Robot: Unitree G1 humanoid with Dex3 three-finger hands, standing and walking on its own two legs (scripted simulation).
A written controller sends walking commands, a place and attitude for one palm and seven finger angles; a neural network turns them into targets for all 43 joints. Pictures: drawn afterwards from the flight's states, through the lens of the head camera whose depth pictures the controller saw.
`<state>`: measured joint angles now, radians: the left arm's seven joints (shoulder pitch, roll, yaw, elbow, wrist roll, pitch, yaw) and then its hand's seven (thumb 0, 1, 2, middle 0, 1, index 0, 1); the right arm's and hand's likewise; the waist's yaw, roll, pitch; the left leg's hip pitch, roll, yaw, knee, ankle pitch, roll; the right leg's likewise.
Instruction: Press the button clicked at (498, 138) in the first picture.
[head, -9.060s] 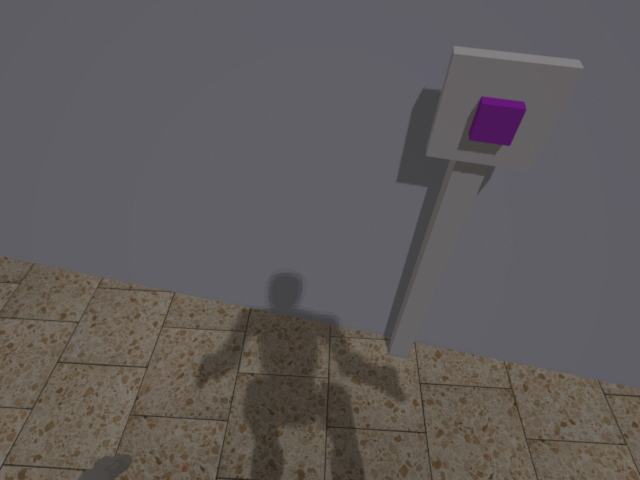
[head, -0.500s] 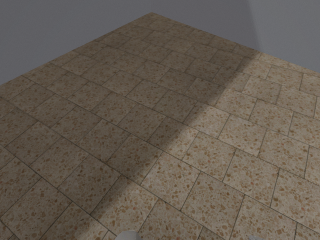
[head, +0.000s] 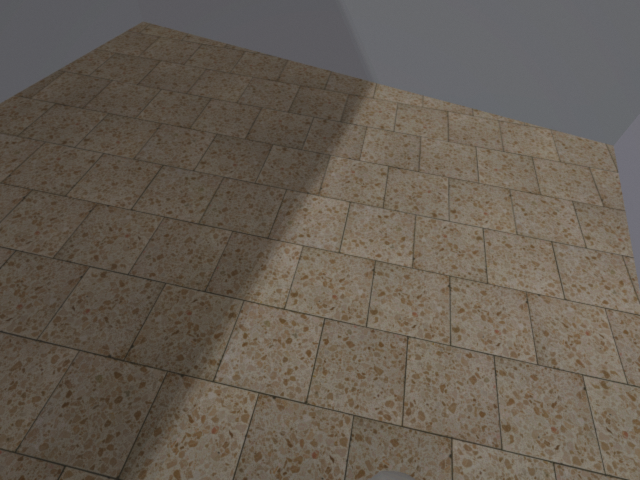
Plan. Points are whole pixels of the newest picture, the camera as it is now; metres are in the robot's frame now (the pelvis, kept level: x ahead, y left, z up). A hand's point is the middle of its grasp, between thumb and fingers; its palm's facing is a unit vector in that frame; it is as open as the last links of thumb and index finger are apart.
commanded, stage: turn to face it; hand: left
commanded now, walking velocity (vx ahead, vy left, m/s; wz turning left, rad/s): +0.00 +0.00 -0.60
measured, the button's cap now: out of the picture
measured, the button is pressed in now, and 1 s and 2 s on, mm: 0 0 0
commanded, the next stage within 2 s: none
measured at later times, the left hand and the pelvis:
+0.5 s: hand out of the picture +0.14 +0.10 -0.16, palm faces -0.28 -0.93 -0.23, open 7.4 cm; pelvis -0.01 -0.06 +0.00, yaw -17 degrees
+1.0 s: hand (228, 458) +0.17 +0.14 -0.18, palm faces -0.50 -0.84 -0.20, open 7.4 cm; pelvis +0.01 -0.01 +0.00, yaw -35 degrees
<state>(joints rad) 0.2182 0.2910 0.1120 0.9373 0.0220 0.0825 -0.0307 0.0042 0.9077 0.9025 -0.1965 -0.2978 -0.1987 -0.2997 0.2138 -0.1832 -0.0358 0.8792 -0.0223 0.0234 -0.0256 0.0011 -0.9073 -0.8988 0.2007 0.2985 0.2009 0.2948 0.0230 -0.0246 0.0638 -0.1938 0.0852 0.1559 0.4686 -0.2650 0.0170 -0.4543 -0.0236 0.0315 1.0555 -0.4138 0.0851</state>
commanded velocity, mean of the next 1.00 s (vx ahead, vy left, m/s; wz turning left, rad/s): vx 0.00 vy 0.00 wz -0.60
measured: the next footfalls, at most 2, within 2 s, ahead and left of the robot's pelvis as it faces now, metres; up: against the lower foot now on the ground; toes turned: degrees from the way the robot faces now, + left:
right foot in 0.18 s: +0.00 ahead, -0.16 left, +0.00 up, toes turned -12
left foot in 0.70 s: +0.09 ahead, +0.05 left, +0.00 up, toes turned -20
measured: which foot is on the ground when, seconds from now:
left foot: down 0.00-0.18, up 0.20-0.68, down 0.70-1.00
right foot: up 0.00-0.16, down 0.18-0.70, up 0.72-1.00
